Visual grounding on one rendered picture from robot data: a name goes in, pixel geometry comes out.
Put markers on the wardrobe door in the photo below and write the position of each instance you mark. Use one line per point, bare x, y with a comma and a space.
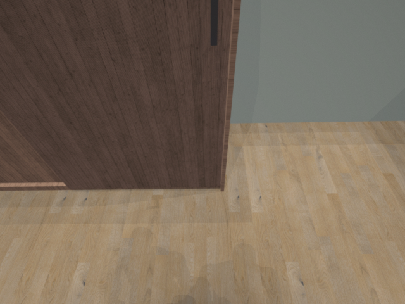
118, 93
19, 161

